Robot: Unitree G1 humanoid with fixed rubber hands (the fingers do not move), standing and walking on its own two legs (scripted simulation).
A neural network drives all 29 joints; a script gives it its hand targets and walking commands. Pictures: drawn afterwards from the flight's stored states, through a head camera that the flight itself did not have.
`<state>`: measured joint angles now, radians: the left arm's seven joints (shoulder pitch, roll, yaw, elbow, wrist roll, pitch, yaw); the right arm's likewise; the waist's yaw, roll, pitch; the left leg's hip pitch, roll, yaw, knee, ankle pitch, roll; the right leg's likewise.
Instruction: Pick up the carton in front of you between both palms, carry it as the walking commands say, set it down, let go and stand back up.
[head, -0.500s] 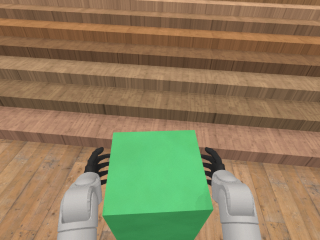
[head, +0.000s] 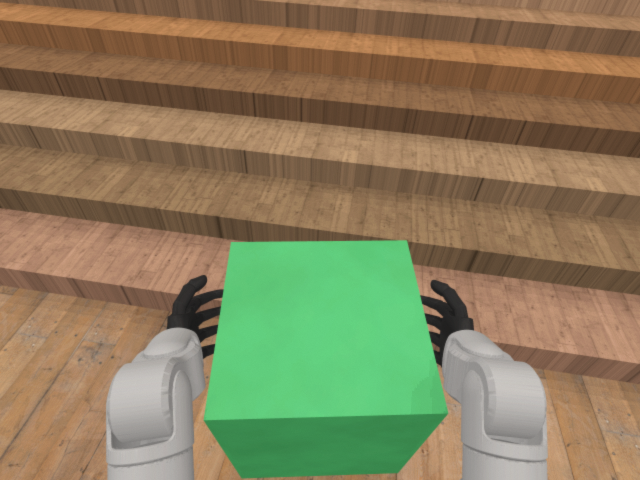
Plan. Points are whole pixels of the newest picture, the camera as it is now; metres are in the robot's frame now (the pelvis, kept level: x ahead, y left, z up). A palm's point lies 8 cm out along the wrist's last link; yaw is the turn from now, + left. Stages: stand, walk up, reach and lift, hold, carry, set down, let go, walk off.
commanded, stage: carry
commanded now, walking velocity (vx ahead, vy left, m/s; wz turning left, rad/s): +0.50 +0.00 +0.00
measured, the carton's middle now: (320, 365) +0.28 +0.01 +0.02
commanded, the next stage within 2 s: none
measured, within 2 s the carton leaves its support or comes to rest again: neither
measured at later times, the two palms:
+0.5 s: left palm (242, 143) +0.62 +0.14 +0.14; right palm (418, 153) +0.62 -0.15 +0.13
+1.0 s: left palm (266, 48) +1.03 +0.15 +0.16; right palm (390, 53) +1.02 -0.15 +0.16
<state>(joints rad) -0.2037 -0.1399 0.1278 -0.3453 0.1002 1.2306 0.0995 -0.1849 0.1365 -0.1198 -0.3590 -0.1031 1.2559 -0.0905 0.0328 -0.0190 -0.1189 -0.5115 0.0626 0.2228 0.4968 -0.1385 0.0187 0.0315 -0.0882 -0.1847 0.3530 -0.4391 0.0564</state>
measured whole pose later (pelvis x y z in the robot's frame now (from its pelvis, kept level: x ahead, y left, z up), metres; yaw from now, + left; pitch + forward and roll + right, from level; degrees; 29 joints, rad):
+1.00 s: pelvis +0.64 +0.00 -0.01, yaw +0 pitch +6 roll +1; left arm -0.88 0.02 0.31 0.06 0.07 1.32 0.13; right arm -0.90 0.00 -0.27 0.09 -0.08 1.33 -0.12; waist -0.04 -0.02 0.01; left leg -0.49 0.01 0.16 0.60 -0.20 0.08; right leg -0.28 -0.05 -0.11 0.94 -0.46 -0.03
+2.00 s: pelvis +1.30 -0.01 +0.24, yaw -2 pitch +3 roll +0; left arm -0.97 0.02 0.40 0.13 0.15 1.38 0.09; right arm -0.96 -0.02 -0.23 0.17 -0.01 1.38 -0.16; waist -0.17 0.02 0.03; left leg -0.36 -0.02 0.17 0.55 -0.26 0.11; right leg -0.91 0.00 -0.03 1.73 -0.37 -0.12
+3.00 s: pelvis +1.90 -0.01 +0.47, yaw -1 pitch +4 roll +1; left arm -0.84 0.01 0.34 0.07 0.12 1.35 0.09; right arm -0.84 0.01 -0.22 0.13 -0.04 1.31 -0.16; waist -0.09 -0.02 0.03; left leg -0.45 0.01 0.18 0.61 -0.32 0.11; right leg -0.87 -0.02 -0.03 1.62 -0.35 -0.10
